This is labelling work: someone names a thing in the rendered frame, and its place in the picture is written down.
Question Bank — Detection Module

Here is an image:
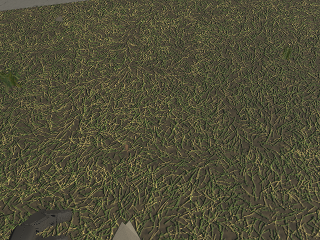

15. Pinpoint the left robot hand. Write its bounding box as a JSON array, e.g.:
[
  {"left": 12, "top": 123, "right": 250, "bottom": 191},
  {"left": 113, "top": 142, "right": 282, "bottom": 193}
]
[{"left": 8, "top": 209, "right": 72, "bottom": 240}]

